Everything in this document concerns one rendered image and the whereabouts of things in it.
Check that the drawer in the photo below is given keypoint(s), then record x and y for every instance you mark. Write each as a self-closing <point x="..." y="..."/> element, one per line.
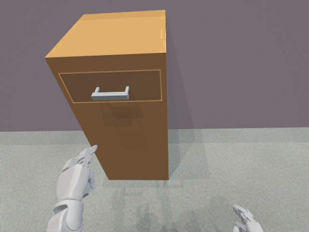
<point x="144" y="85"/>

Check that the robot left hand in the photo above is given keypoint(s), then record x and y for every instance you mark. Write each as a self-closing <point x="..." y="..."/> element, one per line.
<point x="77" y="180"/>

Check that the handle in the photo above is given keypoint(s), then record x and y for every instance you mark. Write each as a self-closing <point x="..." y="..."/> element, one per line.
<point x="101" y="96"/>

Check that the robot left forearm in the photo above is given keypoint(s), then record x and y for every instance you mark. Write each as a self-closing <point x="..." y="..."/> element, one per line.
<point x="67" y="217"/>

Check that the cabinet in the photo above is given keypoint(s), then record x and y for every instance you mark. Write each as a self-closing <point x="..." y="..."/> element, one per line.
<point x="132" y="136"/>

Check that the robot right hand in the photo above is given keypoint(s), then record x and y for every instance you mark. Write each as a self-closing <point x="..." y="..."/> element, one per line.
<point x="247" y="219"/>

